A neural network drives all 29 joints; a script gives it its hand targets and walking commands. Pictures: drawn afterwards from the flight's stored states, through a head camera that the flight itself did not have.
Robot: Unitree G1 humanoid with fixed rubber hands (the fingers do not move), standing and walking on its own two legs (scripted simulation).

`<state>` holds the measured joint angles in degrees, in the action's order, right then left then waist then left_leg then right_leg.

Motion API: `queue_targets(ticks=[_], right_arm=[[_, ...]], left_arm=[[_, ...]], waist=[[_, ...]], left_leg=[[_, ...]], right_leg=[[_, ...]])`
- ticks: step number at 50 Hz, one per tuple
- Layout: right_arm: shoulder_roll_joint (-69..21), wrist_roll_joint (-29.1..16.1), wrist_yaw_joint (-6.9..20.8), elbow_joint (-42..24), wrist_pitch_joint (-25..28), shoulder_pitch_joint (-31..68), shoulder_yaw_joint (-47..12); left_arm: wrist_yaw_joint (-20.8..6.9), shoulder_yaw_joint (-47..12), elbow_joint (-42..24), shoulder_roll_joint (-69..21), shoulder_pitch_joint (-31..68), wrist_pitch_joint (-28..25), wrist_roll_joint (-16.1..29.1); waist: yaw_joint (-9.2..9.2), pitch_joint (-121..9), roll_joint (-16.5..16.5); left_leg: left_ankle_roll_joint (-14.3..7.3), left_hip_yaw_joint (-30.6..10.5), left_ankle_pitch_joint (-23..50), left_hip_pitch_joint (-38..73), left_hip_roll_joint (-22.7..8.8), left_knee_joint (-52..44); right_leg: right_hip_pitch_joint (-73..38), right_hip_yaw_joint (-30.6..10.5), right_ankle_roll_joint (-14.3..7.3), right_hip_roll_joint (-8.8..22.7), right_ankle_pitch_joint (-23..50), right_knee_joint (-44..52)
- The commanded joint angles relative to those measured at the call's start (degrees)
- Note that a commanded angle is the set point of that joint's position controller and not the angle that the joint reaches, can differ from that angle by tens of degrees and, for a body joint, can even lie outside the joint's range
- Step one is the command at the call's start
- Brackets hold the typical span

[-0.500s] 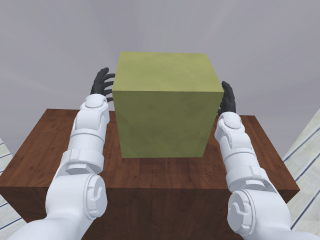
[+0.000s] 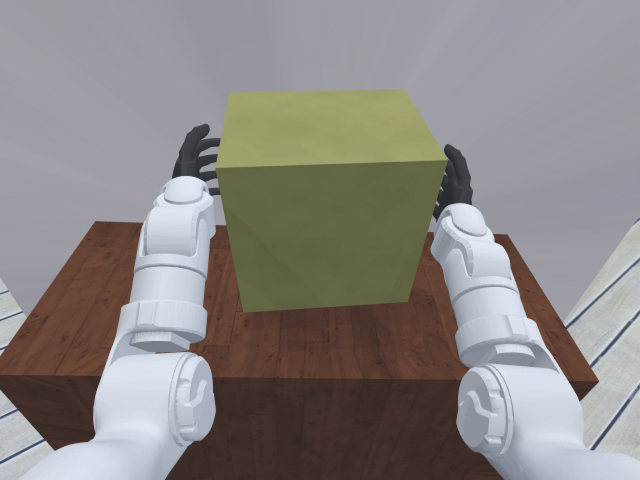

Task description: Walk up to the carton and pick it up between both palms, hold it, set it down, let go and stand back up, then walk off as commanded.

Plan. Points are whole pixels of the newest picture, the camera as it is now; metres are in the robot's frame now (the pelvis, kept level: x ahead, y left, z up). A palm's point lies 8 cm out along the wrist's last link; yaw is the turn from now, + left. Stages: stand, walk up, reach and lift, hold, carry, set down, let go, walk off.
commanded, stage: reach and lift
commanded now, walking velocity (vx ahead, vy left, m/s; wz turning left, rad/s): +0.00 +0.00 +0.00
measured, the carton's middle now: (322, 202) +0.44 +0.01 +0.17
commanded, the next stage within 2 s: hold in 0.88 s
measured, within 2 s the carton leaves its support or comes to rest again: neither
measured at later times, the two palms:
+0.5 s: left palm (187, 179) +0.39 +0.18 +0.23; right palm (451, 199) +0.39 -0.15 +0.21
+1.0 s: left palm (180, 168) +0.38 +0.18 +0.25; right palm (454, 191) +0.38 -0.15 +0.23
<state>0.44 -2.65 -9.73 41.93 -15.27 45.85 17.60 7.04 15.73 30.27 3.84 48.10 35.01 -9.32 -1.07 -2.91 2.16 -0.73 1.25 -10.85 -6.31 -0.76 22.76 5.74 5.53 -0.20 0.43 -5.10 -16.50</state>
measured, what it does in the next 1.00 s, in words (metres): stands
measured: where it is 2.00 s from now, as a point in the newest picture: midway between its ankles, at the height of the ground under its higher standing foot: outside the picture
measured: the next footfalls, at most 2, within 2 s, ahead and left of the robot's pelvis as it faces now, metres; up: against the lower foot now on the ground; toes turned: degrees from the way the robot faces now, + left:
none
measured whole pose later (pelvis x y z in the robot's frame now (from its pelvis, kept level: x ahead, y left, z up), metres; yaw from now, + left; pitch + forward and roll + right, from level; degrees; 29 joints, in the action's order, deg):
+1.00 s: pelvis +0.00 +0.00 +0.00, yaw +0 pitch -7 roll -1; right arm 1.8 -4.1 -9.7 43.4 -20.3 50.3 17.6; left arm 6.9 16.6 27.5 4.3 51.2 41.6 -10.7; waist -1.1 -3.1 2.2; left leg -0.7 1.2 -10.8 -5.1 -0.8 22.8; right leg 4.6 5.5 -0.2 0.4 -5.1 -16.5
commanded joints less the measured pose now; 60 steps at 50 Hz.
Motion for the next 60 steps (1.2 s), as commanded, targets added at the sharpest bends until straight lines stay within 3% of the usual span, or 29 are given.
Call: queue_targets(ticks=[1,4,9,13,19,27,28,36,41,56,60], right_arm=[[-22.8,-3.4,9.4,-7.6,1.4,55.3,-20.1],[-22.2,-2.6,9.6,-5.8,1.1,55.1,-18.7],[-21.0,-2.4,9.4,-6.2,1.1,55.3,-18.0],[-21.7,-3.6,9.3,-7.8,1.2,56.4,-19.2],[-21.4,-4.4,9.3,-7.7,0.7,58.1,-19.5],[-22.3,-6.0,9.3,-9.6,0.1,60.3,-20.4],[-21.3,-5.6,9.3,-8.5,-0.2,59.8,-19.6],[-21.2,-6.4,9.0,-8.5,-1.3,59.3,-19.6],[-21.5,-8.0,8.5,-11.3,-1.9,59.4,-21.1],[-22.3,-9.7,7.5,-14.4,-4.9,62.6,-21.9],[-22.6,-9.6,7.4,-14.1,-5.8,63.1,-21.5]], left_arm=[[-13.8,-19.1,-7.9,-37.0,42.5,-0.5,1.8],[-14.4,-17.8,-6.8,-36.5,42.6,0.0,1.1],[-14.8,-18.7,-7.6,-36.7,42.9,0.4,1.4],[-14.4,-19.8,-10.0,-37.2,44.1,0.3,2.2],[-13.8,-19.7,-9.7,-36.9,44.8,0.9,2.2],[-12.9,-21.4,-12.7,-37.7,47.3,1.4,3.9],[-12.8,-21.4,-11.6,-37.7,46.8,1.6,3.8],[-13.2,-19.8,-11.3,-37.2,45.3,2.8,3.4],[-13.1,-21.6,-15.3,-37.7,45.8,3.3,4.3],[-13.7,-22.0,-15.1,-37.3,47.0,5.5,4.9],[-14.1,-20.1,-13.4,-36.7,46.9,6.0,3.9]], waist=[[-7.07,-18.5,-3.5],[-7.48,-18.2,-4.2],[-8.76,-20.5,-4.6],[-8.67,-23.1,-5.2],[-7.95,-21.7,-4.8],[-7.87,-25.4,-5.4],[-8.60,-24.0,-5.5],[-8.28,-24.0,-4.9],[-8.79,-27.5,-5.4],[-8.83,-25.1,-5.6],[-8.23,-22.9,-5.2]], left_leg=[[3.2,-0.9,7.1,5.2,1.1,-6.5],[3.3,-0.9,6.1,4.6,1.0,-7.1],[4.3,-1.3,10.9,7.0,0.7,-5.9],[4.9,-1.6,14.4,8.8,0.9,-4.7],[5.0,-2.0,12.8,8.1,0.7,-4.8],[5.3,-2.4,16.0,9.5,0.4,-3.8],[5.7,-2.7,15.2,9.5,0.3,-4.1],[5.3,-2.5,15.5,8.5,0.6,-4.3],[5.9,-2.8,20.2,10.1,0.5,-2.9],[4.5,-2.8,12.9,4.5,0.8,-4.8],[3.5,-2.7,8.0,1.1,0.8,-6.3]], right_leg=[[-14.7,-1.3,-0.6,-3.1,-1.2,2.5],[-15.1,-1.2,-0.5,-3.1,-1.7,2.6],[-15.6,-1.1,-0.4,-3.3,0.2,2.4],[-15.9,-1.1,-0.5,-3.4,2.0,2.2],[-15.2,-1.2,-0.6,-3.3,0.5,2.1],[-15.3,-1.7,-0.6,-3.5,2.4,1.5],[-14.8,-1.6,-0.7,-3.5,1.1,1.9],[-16.2,-2.0,-0.7,-3.6,2.7,1.8],[-17.4,-2.3,-0.6,-3.7,6.1,1.0],[-18.7,-3.3,-0.9,-3.7,4.7,0.9],[-19.2,-3.3,-0.7,-3.9,3.5,0.8]])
